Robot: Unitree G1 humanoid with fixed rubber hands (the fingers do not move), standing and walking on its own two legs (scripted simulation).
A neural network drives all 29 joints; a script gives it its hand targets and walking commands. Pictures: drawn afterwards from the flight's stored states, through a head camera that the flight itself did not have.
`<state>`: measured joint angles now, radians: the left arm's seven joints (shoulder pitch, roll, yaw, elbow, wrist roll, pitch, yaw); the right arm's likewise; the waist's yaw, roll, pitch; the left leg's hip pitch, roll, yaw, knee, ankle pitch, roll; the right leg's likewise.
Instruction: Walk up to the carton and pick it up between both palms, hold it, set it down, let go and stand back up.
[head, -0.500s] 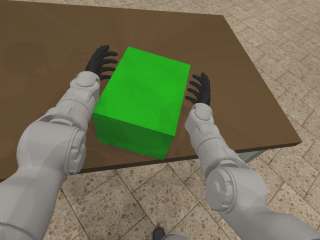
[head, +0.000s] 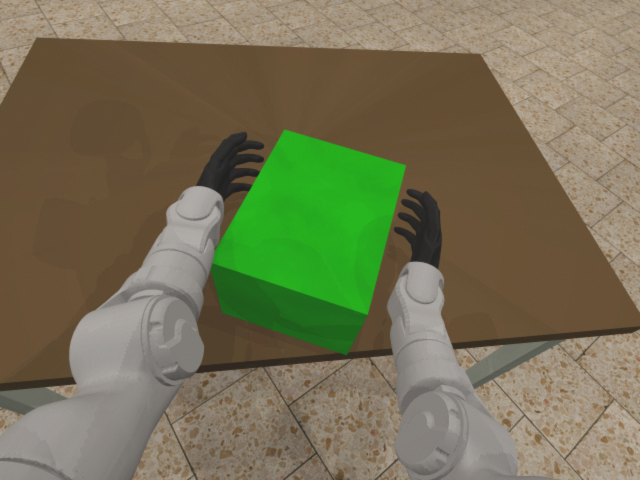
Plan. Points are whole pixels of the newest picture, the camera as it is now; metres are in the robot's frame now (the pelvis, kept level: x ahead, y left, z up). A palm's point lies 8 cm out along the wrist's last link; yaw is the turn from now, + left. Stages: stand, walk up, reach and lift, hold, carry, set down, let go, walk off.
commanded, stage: reach and lift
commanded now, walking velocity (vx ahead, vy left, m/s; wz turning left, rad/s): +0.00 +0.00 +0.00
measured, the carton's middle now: (314, 238) +0.42 -0.05 +0.00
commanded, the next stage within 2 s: none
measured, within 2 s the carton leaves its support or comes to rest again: leaves its support in 1.66 s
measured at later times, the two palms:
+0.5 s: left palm (215, 187) +0.46 +0.09 +0.08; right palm (420, 257) +0.36 -0.18 +0.04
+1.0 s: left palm (215, 187) +0.46 +0.09 +0.08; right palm (419, 257) +0.36 -0.17 +0.04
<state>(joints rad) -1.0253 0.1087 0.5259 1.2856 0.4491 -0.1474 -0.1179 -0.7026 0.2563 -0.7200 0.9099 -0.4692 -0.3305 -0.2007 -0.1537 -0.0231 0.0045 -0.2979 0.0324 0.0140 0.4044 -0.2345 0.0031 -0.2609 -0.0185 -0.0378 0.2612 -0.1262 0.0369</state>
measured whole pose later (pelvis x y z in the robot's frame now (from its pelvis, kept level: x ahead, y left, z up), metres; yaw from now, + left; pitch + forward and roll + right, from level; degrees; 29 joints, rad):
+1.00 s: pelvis -0.01 +0.00 +0.00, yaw +1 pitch +10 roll -2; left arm -1.04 0.06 0.52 1.16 0.52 -0.07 -0.12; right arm -0.71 0.24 -0.70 0.94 -0.41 -0.41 -0.26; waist -0.14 -0.05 0.01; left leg -0.34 0.03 0.02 0.35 -0.18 0.01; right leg -0.28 -0.03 -0.07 0.18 -0.06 0.03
